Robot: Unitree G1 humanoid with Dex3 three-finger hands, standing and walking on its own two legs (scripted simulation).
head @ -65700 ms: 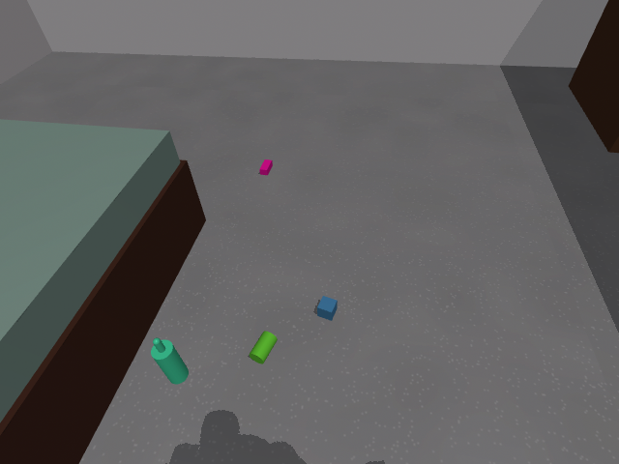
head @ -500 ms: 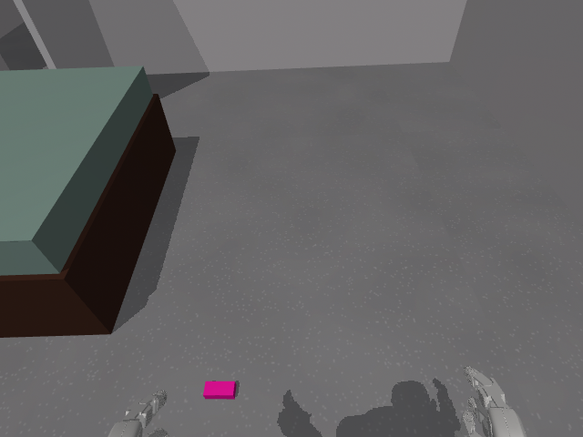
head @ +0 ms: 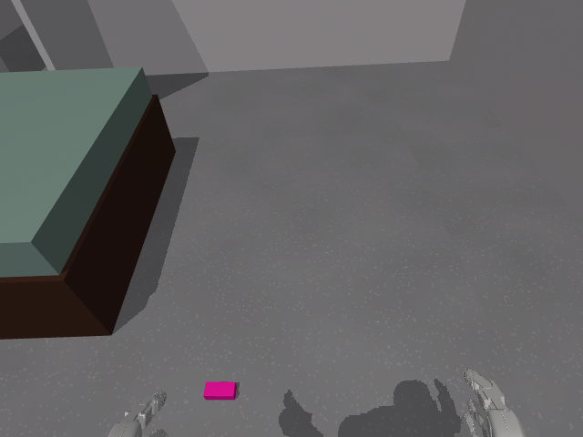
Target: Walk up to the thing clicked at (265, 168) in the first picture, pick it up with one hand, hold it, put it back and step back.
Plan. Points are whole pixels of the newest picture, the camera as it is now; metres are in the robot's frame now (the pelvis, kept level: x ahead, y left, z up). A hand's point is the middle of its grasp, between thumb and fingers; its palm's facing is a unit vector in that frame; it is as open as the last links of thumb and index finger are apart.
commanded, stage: home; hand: left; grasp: from above
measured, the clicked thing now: (220, 390) +0.46 +0.26 -0.70
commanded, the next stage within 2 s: stand in 0.54 s
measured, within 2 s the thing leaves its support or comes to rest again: neither
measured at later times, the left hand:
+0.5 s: hand out of the picture +0.16 +0.18 -0.04, palm faces +0.04 -0.98 -0.21, open 7.4 cm
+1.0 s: hand out of the picture +0.08 +0.25 -0.11, palm faces +0.05 -0.94 -0.35, open 7.4 cm
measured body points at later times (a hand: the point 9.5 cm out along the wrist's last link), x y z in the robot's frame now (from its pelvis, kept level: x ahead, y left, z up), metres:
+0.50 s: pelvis +0.00 +0.00 +0.00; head +0.01 +0.00 +0.45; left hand +0.15 +0.23 -0.03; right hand +0.15 -0.24 -0.06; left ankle +0.00 +0.12 -0.68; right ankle +0.00 -0.14 -0.68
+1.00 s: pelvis -0.01 +0.01 +0.04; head +0.01 +0.01 +0.49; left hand +0.08 +0.30 -0.08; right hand +0.09 -0.27 -0.09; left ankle +0.00 +0.12 -0.68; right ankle +0.00 -0.14 -0.68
